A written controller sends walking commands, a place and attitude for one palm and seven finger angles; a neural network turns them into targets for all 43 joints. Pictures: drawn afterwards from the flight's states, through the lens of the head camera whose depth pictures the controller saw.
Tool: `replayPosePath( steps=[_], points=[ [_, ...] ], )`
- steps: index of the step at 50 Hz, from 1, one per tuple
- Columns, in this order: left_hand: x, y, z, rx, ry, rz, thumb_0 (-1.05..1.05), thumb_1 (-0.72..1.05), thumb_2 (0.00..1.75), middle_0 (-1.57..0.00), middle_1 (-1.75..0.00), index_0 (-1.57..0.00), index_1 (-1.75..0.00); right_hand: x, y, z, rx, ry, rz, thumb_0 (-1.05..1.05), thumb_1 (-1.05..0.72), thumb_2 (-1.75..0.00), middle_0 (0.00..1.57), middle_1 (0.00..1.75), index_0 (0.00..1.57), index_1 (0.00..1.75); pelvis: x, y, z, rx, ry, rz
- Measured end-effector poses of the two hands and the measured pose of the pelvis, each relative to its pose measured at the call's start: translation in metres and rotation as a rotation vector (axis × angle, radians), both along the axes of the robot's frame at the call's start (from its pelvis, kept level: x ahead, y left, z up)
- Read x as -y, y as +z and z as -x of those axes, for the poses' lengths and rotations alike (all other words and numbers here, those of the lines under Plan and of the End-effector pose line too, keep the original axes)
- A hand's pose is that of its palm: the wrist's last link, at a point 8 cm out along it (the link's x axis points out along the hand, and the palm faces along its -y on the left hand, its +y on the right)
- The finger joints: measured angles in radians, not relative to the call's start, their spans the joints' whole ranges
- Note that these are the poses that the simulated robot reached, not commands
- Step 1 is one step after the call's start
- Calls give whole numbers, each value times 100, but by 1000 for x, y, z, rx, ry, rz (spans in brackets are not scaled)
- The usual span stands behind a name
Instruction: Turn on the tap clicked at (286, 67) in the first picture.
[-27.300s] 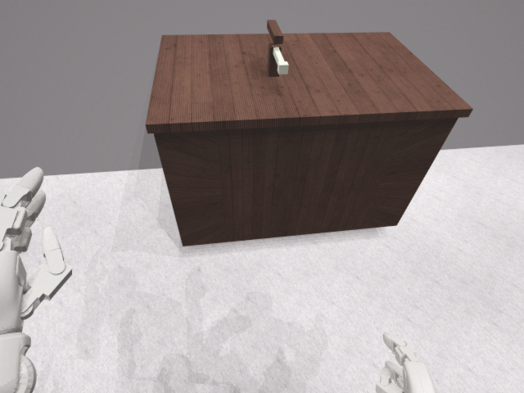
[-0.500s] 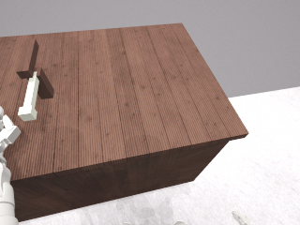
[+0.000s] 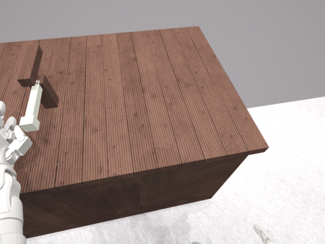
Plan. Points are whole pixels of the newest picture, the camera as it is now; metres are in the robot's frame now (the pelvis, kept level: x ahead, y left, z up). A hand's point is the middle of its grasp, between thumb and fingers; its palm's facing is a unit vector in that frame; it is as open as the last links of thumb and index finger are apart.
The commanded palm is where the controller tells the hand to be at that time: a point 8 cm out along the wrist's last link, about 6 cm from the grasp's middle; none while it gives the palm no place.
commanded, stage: push the lever round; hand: left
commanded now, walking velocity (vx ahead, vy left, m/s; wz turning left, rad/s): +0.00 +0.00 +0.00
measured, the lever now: (29, 123) +0.36 +0.34 +0.08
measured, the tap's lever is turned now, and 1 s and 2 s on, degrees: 1 22 46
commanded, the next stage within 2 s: none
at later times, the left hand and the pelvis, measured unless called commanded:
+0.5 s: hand (33, 140) +0.32 +0.32 +0.07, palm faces +0.52 -0.85 -0.07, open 7.7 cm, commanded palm +0.28 +0.35 +0.07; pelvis -0.01 -0.01 +0.00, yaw +0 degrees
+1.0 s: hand (58, 134) +0.34 +0.27 +0.07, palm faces +0.60 -0.80 -0.06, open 7.7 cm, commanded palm +0.29 +0.30 +0.07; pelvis -0.01 -0.01 +0.00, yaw +0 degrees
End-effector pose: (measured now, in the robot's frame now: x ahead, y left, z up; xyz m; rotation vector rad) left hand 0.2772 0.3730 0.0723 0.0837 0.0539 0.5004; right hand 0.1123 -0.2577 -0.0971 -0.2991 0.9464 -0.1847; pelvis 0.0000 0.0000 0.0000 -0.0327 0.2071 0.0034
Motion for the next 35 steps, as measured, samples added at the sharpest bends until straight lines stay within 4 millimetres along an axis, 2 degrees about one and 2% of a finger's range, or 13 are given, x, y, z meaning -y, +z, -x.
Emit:
replayPosePath(
  steps=[21,35],
  points=[
    [13,3,3,17,22,10,1,91,91,-15,-15,-16,-15,17,-4,15,-4,-26,-5,1,-90,-89,20,30,20,30,13,-1,9,9,-8,-11],
    [38,0,-1,42,79,6,1,93,92,-15,-15,-16,-15,5,-4,9,8,-6,-24,1,-90,-89,20,30,20,30,8,0,10,16,-1,-9]
  ],
)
